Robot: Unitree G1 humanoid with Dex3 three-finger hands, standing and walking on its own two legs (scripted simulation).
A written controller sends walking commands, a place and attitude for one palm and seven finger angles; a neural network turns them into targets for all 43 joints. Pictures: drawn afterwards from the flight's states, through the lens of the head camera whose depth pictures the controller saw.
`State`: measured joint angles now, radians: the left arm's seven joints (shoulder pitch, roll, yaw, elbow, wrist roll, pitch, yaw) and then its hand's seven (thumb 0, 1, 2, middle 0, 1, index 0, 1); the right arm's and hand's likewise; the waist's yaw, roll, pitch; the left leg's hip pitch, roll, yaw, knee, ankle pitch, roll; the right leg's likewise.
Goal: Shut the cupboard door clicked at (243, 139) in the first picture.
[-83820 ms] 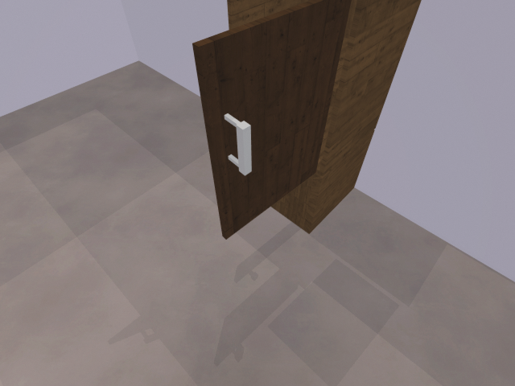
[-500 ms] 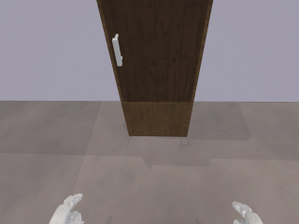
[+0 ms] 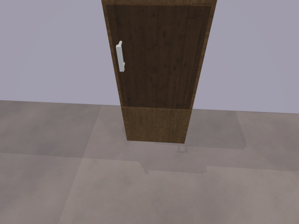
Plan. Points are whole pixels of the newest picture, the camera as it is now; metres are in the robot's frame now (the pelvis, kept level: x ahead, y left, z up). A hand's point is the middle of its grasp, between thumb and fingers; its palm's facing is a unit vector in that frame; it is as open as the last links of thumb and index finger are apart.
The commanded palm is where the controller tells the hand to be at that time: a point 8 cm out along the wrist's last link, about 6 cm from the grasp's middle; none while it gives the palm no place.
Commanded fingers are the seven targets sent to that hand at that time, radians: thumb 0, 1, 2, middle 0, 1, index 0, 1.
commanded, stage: let the arm hang, fingers relaxed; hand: left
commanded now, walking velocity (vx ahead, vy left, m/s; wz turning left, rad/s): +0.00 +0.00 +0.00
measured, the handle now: (121, 56) +0.83 +0.19 +0.03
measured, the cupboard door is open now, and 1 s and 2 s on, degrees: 0 0 0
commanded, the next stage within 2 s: look to check the result in 0.38 s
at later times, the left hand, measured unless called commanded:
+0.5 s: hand out of the picture +0.06 +0.20 -0.17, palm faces -0.02 -0.97 -0.24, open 7.4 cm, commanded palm none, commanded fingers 0.00 0.90 0.90 -0.20 -0.30 -0.20 -0.30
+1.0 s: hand out of the picture +0.10 +0.22 -0.15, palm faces -0.01 -0.95 -0.31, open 7.4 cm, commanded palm none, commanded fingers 0.00 0.90 0.90 -0.20 -0.30 -0.20 -0.30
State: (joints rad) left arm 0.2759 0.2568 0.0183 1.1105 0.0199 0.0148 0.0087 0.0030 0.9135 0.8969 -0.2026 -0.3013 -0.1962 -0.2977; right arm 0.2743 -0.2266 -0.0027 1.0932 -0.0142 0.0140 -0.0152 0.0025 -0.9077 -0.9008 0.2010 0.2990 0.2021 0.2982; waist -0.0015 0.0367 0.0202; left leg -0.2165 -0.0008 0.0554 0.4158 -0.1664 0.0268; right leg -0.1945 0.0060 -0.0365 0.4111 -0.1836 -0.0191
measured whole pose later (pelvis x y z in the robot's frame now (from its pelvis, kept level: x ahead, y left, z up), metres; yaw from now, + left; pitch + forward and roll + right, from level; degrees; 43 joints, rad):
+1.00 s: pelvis +0.04 -0.01 +0.01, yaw +0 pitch -2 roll +0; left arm 0.16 0.29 0.01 1.13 0.02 -0.02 0.00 0.00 0.91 0.90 -0.20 -0.30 -0.20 -0.30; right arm 0.13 -0.30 0.00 1.12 -0.01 -0.01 -0.01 0.00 -0.91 -0.90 0.20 0.30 0.20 0.30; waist 0.00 0.01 0.03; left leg -0.11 0.00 0.05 0.30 -0.17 0.01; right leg -0.09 0.02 -0.04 0.31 -0.19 -0.03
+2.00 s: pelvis +0.05 -0.03 +0.01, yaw -1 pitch -2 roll +0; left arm 0.16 0.28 0.01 1.13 0.01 -0.02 0.01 0.00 0.91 0.90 -0.20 -0.30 -0.20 -0.30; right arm 0.16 -0.29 0.00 1.13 -0.01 0.00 -0.02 0.00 -0.91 -0.90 0.20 0.30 0.20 0.30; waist -0.01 0.01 0.04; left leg -0.08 0.03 0.05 0.28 -0.17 -0.02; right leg -0.06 0.04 -0.03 0.28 -0.19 -0.05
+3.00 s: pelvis +0.05 -0.02 +0.01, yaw -1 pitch -2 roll +0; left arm 0.15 0.29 0.01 1.13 0.01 -0.02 0.00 0.00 0.91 0.90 -0.20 -0.30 -0.20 -0.30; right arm 0.15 -0.30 0.00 1.13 -0.01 0.00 -0.01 0.00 -0.91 -0.90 0.20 0.30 0.20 0.30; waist -0.01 0.01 0.04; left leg -0.08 0.02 0.06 0.28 -0.17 -0.01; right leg -0.06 0.04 -0.03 0.27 -0.18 -0.05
